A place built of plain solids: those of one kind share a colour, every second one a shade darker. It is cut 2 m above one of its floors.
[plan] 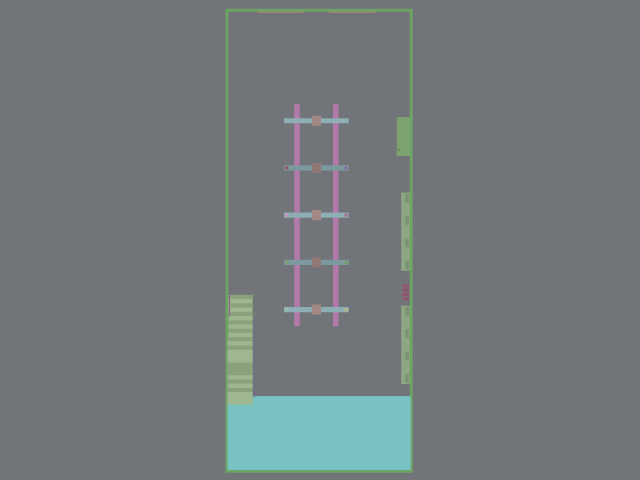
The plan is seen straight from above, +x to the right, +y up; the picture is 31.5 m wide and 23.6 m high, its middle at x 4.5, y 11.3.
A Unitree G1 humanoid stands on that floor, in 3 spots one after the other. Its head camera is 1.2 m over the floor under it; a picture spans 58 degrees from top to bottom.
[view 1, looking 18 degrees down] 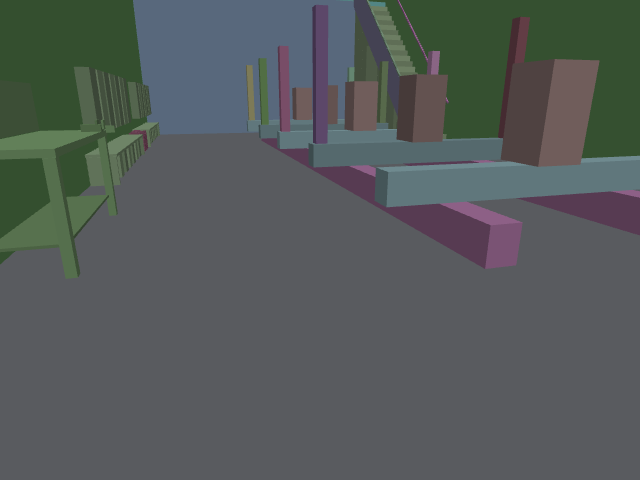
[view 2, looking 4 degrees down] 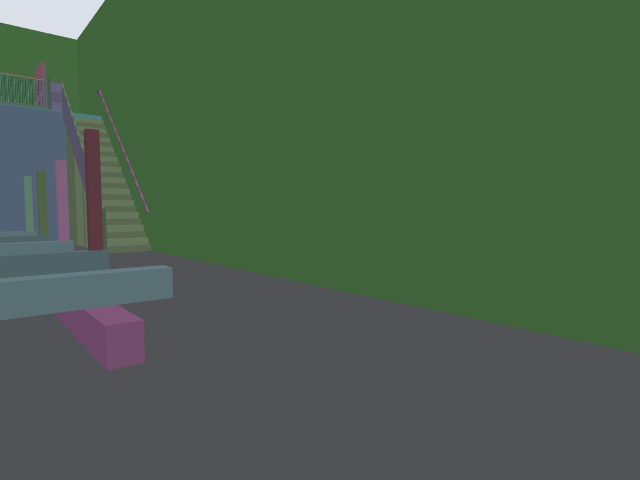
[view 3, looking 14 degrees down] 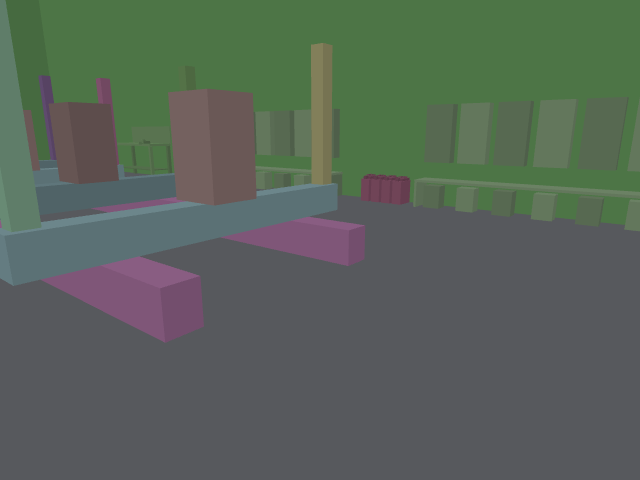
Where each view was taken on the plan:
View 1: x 7.42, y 20.52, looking -106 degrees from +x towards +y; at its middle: ground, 3.88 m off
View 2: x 4.32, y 21.42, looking -130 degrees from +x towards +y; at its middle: wall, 6.74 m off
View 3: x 1.97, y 4.92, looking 38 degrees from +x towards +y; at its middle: beam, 4.15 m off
